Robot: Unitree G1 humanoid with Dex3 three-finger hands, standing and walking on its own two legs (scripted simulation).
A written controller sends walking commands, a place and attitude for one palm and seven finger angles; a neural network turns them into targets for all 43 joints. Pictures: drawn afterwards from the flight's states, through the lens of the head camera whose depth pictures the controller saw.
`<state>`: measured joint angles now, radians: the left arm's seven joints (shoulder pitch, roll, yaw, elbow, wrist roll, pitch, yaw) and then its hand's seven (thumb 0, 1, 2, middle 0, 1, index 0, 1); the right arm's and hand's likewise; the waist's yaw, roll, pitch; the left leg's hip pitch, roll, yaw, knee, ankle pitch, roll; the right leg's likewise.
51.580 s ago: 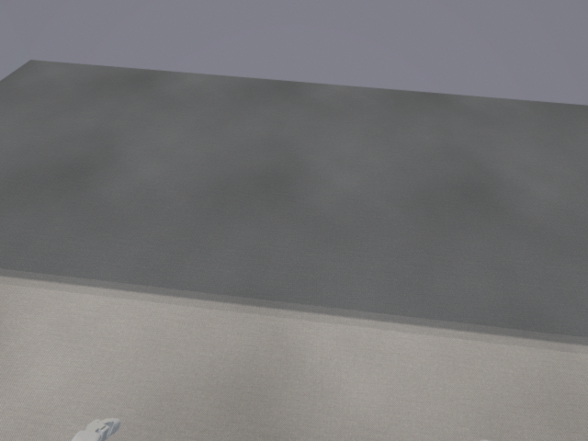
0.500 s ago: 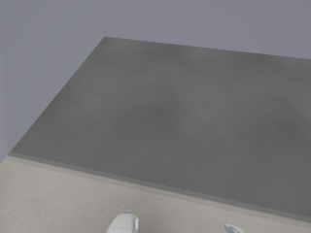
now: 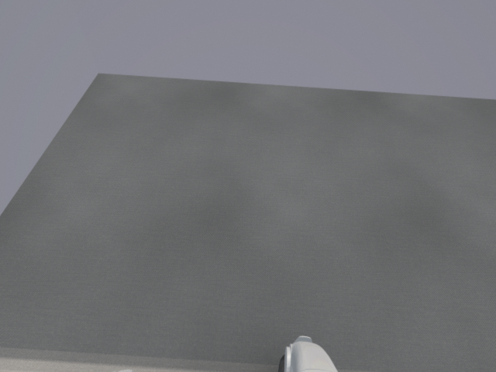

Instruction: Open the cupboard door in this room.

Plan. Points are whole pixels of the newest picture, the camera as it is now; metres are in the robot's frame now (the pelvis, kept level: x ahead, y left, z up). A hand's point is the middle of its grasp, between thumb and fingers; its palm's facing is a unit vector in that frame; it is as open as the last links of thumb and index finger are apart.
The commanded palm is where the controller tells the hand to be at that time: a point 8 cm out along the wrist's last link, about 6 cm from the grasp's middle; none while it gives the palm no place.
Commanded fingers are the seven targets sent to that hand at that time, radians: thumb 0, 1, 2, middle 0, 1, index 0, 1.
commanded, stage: turn to face it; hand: left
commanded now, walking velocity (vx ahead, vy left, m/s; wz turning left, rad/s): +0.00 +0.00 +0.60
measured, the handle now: out of the picture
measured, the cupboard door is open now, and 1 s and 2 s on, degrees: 43 43 43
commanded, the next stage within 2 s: none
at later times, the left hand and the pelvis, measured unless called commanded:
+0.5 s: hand (144, 356) +0.18 +0.21 -0.20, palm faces +0.30 -0.94 -0.15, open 7.2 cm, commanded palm none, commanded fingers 0.00 0.90 0.90 -0.20 -0.30 -0.20 -0.30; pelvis +0.13 +0.00 -0.03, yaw +17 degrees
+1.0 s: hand out of the picture +0.14 +0.17 -0.16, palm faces +0.52 -0.80 -0.30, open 7.4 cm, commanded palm none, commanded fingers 0.00 0.90 0.90 -0.20 -0.30 -0.20 -0.30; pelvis +0.17 -0.05 -0.01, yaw +34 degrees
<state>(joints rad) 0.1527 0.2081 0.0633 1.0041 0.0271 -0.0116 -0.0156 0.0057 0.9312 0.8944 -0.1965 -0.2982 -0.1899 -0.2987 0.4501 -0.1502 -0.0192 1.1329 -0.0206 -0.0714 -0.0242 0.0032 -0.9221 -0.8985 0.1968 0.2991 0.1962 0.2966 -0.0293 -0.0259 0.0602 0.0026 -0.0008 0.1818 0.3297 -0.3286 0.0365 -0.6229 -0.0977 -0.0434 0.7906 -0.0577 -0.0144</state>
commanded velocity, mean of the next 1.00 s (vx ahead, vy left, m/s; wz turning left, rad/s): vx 0.00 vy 0.00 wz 0.60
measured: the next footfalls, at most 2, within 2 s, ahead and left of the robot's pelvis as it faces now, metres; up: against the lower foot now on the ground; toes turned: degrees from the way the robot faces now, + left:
right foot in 0.10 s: +0.20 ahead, -0.13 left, +0.00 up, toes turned -4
left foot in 0.48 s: +0.17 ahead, +0.12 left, +0.00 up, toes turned +23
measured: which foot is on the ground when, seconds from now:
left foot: down 0.00-0.10, up 0.12-0.46, down 0.48-0.88, up 0.90-1.00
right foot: up 0.00-0.08, down 0.10-0.46, up 0.48-0.86, down 0.88-1.00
